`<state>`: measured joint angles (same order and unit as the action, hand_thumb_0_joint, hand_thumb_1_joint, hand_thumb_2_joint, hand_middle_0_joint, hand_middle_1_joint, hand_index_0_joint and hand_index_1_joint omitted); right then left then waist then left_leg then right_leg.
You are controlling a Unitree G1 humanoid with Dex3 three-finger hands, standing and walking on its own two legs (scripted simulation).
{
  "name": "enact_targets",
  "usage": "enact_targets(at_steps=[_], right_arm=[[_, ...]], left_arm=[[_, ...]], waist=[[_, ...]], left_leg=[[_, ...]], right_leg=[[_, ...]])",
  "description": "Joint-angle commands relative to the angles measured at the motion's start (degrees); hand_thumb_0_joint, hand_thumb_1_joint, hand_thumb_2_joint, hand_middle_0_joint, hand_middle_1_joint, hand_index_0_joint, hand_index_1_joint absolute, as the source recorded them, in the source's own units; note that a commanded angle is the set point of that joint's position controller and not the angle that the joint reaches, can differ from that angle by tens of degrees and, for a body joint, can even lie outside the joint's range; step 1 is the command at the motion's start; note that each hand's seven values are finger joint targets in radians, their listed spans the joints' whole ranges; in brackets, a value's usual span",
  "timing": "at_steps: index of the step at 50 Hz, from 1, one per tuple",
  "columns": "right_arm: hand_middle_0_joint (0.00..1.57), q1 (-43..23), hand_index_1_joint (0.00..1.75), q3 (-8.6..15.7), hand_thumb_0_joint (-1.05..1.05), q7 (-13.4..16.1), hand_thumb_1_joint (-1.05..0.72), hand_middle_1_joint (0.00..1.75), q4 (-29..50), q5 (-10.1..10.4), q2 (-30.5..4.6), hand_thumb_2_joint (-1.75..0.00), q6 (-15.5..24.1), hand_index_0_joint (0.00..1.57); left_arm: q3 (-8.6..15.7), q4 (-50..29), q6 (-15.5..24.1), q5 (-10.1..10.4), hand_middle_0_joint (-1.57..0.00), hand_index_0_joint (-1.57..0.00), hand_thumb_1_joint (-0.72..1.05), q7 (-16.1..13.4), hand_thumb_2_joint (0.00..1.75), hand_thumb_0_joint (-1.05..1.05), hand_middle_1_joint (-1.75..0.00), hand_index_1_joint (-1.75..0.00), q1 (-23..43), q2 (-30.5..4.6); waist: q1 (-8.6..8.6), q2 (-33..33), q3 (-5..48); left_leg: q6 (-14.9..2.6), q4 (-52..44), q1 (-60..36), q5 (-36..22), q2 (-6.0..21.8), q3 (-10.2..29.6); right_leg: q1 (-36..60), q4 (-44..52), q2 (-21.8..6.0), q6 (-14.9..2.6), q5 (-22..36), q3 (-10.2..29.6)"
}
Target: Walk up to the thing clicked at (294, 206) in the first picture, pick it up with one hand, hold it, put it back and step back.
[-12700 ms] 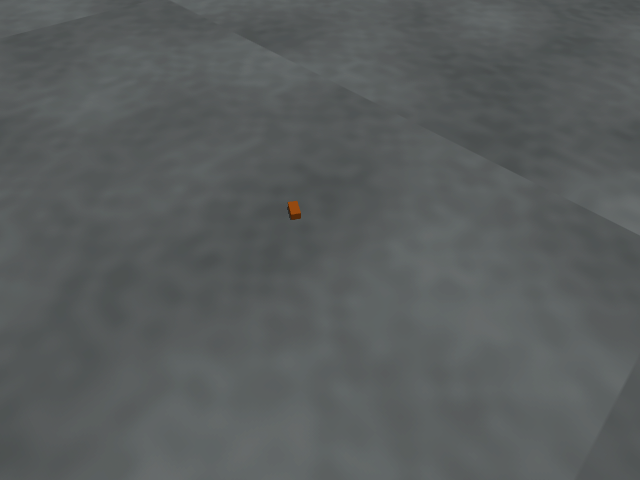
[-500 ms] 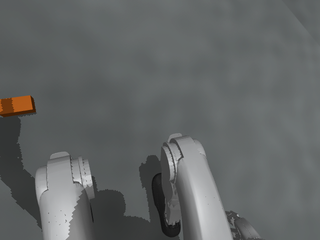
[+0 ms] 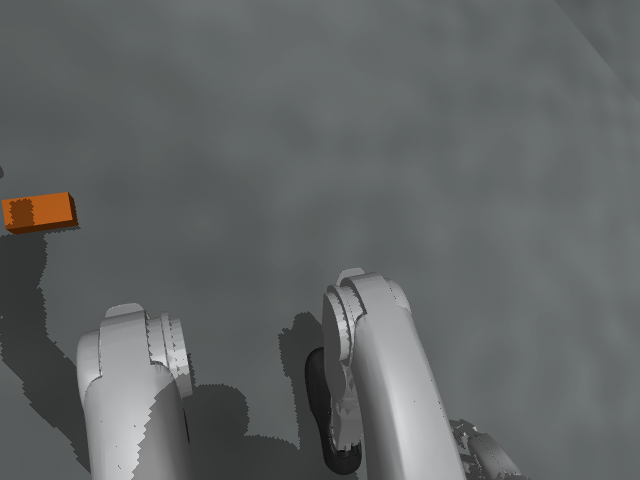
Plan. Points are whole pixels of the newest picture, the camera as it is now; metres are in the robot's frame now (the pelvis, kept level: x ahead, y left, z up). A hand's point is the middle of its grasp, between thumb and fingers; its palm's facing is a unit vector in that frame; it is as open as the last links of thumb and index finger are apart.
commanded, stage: rise first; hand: left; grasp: from above
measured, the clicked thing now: (41, 213) +0.48 +0.31 -0.30
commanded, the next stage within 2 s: approach in 0.56 s
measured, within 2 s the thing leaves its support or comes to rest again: neither
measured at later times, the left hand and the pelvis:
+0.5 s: hand out of the picture +0.43 +0.35 -0.18, palm faces -0.46 -0.09 -0.89, open 10.2 cm; pelvis +0.00 +0.00 +0.00, yaw +0 degrees
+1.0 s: hand (7, 190) +0.47 +0.31 -0.17, palm faces -0.42 -0.07 -0.91, open 10.5 cm; pelvis +0.00 +0.00 +0.00, yaw -1 degrees
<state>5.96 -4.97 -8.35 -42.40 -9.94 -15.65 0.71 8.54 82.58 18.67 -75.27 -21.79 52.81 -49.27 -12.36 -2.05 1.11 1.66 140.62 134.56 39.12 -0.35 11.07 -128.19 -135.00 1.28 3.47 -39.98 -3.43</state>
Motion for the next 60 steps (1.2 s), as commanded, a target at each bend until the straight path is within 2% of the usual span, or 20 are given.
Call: enact_targets(at_steps=[1,6,7,11,12,17,21,23,24,26,29,34,37,42,44,48,51,55,57,60], right_arm=[[0.2,11.1,0.3,4.65,0.0,1.0,-0.9,0.3,0.17,0.0,-14.95,-0.9,0.12,0.2],[0.2,10.42,0.3,4.07,0.0,1.14,-0.91,0.3,0.1,-0.32,-14.96,-0.9,0.48,0.2],[0.2,10.74,0.3,4.09,0.0,1.02,-0.9,0.3,0.39,-0.56,-15.0,-0.9,0.59,0.2],[0.2,11.08,0.3,3.96,0.0,0.98,-0.91,0.3,0.02,-0.79,-14.82,-0.9,0.98,0.2],[0.2,11.22,0.3,4.12,0.0,1.11,-0.91,0.3,0.01,-0.74,-15.09,-0.9,0.89,0.2],[0.2,10.91,0.3,4.59,0.0,1.07,-0.9,0.3,0.41,-0.48,-14.85,-0.9,0.74,0.2],[0.2,11.06,0.3,4.65,0.0,1.02,-0.91,0.3,0.01,-0.25,-15.02,-0.9,0.65,0.2],[0.2,11.63,0.3,4.66,0.0,0.81,-0.9,0.3,0.32,-0.32,-14.95,-0.9,0.88,0.2],[0.2,11.51,0.3,4.6,0.0,0.84,-0.9,0.3,-0.03,-0.19,-14.97,-0.9,0.95,0.2],[0.2,11.67,0.3,4.72,0.0,0.93,-0.9,0.3,0.23,-0.24,-15.22,-0.9,0.79,0.2],[0.2,11.26,0.3,4.72,0.0,0.72,-0.9,0.3,0.18,-0.22,-14.92,-0.9,0.76,0.2],[0.2,11.26,0.3,4.54,0.0,0.8,-0.89,0.3,0.09,-0.3,-14.8,-0.89,0.94,0.2],[0.2,11.77,0.3,4.29,0.0,1.0,-0.89,0.3,-0.29,-0.35,-15.05,-0.89,1.14,0.2],[0.2,13.35,0.3,3.79,0.0,1.08,-0.89,0.3,-0.98,-0.36,-15.18,-0.89,1.74,0.2],[0.2,13.43,0.3,3.37,0.0,1.37,-0.89,0.3,-0.69,-0.55,-15.5,-0.89,1.92,0.2],[0.2,13.12,0.3,2.39,0.0,1.5,-0.89,0.3,0.0,-0.74,-15.67,-0.89,2.44,0.2],[0.2,13.16,0.3,1.75,0.0,1.27,-0.89,0.3,1.49,-0.88,-15.67,-0.89,2.27,0.2],[0.2,11.88,0.3,1.0,0.0,1.04,-0.89,0.3,2.84,-0.24,-15.67,-0.89,2.39,0.2],[0.2,11.69,0.3,0.97,0.0,0.87,-0.89,0.3,2.99,0.07,-15.43,-0.89,2.62,0.2],[0.2,12.1,0.3,1.42,0.0,0.72,-0.9,0.3,3.0,0.34,-15.21,-0.89,2.66,0.2]], left_arm=[[1.85,-6.26,0.1,1.1,-0.59,-0.57,-0.03,-2.5,0.59,0.0,-0.49,-0.51,16.49,-16.0],[2.73,-4.88,0.13,0.91,-0.61,-0.59,0.0,-3.09,0.56,0.0,-0.47,-0.5,16.3,-17.83],[2.23,-4.82,0.16,0.64,-0.61,-0.59,0.01,-3.11,0.56,0.0,-0.47,-0.49,16.84,-17.39],[1.74,-4.51,0.03,0.79,-0.62,-0.61,0.03,-3.07,0.54,0.0,-0.47,-0.49,16.17,-16.72],[3.11,-8.26,0.27,0.59,-0.63,-0.62,0.03,-3.2,0.54,0.0,-0.46,-0.48,17.82,-19.07],[1.49,-7.23,-0.4,1.18,-0.64,-0.63,0.06,-2.73,0.51,0.0,-0.46,-0.47,15.29,-16.01],[2.06,-7.18,-0.56,1.29,-0.63,-0.62,0.05,-2.77,0.52,0.0,-0.47,-0.48,14.7,-16.58],[1.78,-7.48,-0.53,1.54,-0.63,-0.63,0.05,-2.72,0.51,0.0,-0.46,-0.47,15.59,-15.91],[1.88,-7.19,-0.62,1.23,-0.63,-0.62,0.04,-2.79,0.52,0.0,-0.46,-0.47,15.25,-16.46],[3.63,-8.83,-0.39,1.09,-0.64,-0.63,0.05,-3.17,0.52,0.0,-0.44,-0.46,15.85,-18.22],[2.45,-6.44,-0.48,1.17,-0.64,-0.63,0.06,-3.0,0.5,0.0,-0.45,-0.46,14.94,-16.12],[1.85,-5.56,-0.42,0.9,-0.61,-0.61,0.05,-2.76,0.52,0.0,-0.46,-0.47,15.85,-16.53],[-0.09,-6.48,0.05,0.86,-0.58,-0.59,0.04,-2.64,0.52,0.0,-0.49,-0.48,19.87,-14.96],[-4.5,-4.47,-0.12,1.17,-0.56,-0.57,0.02,-3.54,0.54,0.0,-0.52,-0.51,24.49,-8.95],[-4.88,-3.89,-0.55,0.52,-0.56,-0.57,0.01,-4.41,0.55,0.0,-0.53,-0.52,27.16,-9.88],[-3.4,0.88,-3.51,-0.86,-0.55,-0.55,0.0,-6.51,0.56,0.0,-0.53,-0.53,25.75,-12.15],[-1.52,2.0,-6.18,-1.48,-0.56,-0.57,0.01,-7.6,0.55,0.0,-0.53,-0.52,23.05,-13.78],[-0.42,3.9,-8.91,0.88,-0.55,-0.55,-0.02,-6.99,0.56,0.0,-0.53,-0.53,20.07,-15.29],[1.08,1.6,-9.44,1.67,-0.55,-0.55,-0.02,-6.26,0.56,0.0,-0.53,-0.52,18.2,-17.86],[1.32,-4.91,-8.95,3.86,-0.55,-0.55,-0.04,-4.31,0.57,0.0,-0.53,-0.53,19.87,-17.32]], waist=[[-0.39,18.73,36.93],[0.12,18.45,37.16],[-0.83,19.7,36.61],[-1.08,18.62,36.33],[0.0,20.1,39.61],[-0.33,20.62,38.61],[0.61,20.51,38.78],[-0.56,20.51,37.34],[-0.03,20.39,37.3],[0.5,21.57,40.26],[-0.28,20.56,37.62],[-0.26,19.69,37.55],[-2.33,19.16,37.24],[-5.21,20.11,35.59],[-5.78,20.98,36.45],[-4.6,22.97,35.64],[-3.51,24.9,38.78],[-2.99,20.88,37.53],[-1.39,21.04,38.63],[-1.83,20.42,41.06]], left_leg=[[-2.72,-14.69,-30.88,-8.82,0.07,-7.16],[-2.9,-14.18,-30.4,-9.14,-0.03,-7.44],[-2.82,-14.04,-30.27,-9.06,0.03,-7.55],[-2.91,-13.63,-29.81,-9.02,0.13,-7.45],[-2.83,-13.8,-31.28,-9.86,0.1,-7.57],[-2.6,-14.18,-31.72,-9.96,0.19,-7.41],[-2.54,-14.66,-31.99,-10.27,0.0,-7.34],[-2.57,-14.6,-31.46,-9.7,0.01,-7.27],[-2.6,-14.5,-31.49,-9.72,0.05,-7.37],[-2.45,-14.24,-33.14,-11.59,0.0,-7.43],[-2.47,-14.88,-31.36,-10.41,-0.1,-7.24],[-2.71,-14.45,-30.86,-9.25,0.0,-7.45],[-2.81,-13.9,-30.5,-8.88,0.09,-7.1],[-2.46,-14.34,-31.57,-8.52,0.42,-6.49],[-2.5,-14.25,-31.57,-7.98,0.57,-6.42],[-2.17,-15.03,-32.17,-8.99,0.5,-6.8],[-2.08,-15.19,-33.54,-12.86,0.31,-7.15],[-3.28,-14.07,-28.84,-11.73,0.24,-7.9],[-3.47,-13.78,-27.43,-11.49,0.31,-8.52],[-3.52,-13.88,-27.45,-10.55,0.34,-8.38]], right_leg=[[15.02,12.99,1.61,-5.04,11.7,-6.76],[15.51,12.81,1.63,-4.92,11.86,-6.49],[15.72,12.77,1.55,-4.89,11.99,-6.53],[16.07,13.05,1.7,-4.78,12.21,-6.42],[17.4,13.29,1.72,-4.74,12.87,-6.24],[15.75,12.59,1.68,-4.97,12.84,-6.74],[15.23,12.34,1.58,-5.18,12.83,-6.68],[15.31,12.49,1.48,-5.07,12.52,-6.79],[15.22,12.59,1.5,-5.11,12.56,-6.64],[16.32,11.95,1.37,-5.01,13.91,-6.7],[14.93,11.98,1.38,-5.15,12.89,-6.83],[15.29,12.81,1.53,-5.08,12.07,-6.44],[14.91,12.99,1.54,-4.91,12.08,-6.67],[13.15,13.04,1.59,-4.98,12.12,-7.52],[13.03,13.62,1.88,-4.98,11.92,-7.6],[12.49,12.38,1.82,-5.32,12.72,-7.73],[15.09,11.48,1.7,-5.4,16.17,-7.6],[17.55,12.62,2.03,-4.88,16.17,-6.44],[19.92,12.62,2.04,-4.73,15.97,-5.66],[21.97,13.22,2.12,-4.56,15.11,-5.41]])
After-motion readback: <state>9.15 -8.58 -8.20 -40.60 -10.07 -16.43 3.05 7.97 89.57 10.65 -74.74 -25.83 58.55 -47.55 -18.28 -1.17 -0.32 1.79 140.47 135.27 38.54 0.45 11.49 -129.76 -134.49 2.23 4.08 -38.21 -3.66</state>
